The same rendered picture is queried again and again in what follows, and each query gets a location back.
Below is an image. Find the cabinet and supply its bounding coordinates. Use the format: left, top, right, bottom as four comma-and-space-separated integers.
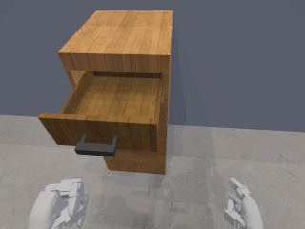
58, 10, 173, 175

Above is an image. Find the drawer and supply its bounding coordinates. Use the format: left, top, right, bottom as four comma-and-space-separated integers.
38, 71, 164, 152

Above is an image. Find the handle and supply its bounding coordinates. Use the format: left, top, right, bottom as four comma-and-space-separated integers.
74, 134, 118, 157

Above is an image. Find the right robot hand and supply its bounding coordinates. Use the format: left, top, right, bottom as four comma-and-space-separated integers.
224, 177, 264, 229

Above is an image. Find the left robot hand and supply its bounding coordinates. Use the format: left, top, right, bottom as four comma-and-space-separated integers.
27, 178, 90, 229

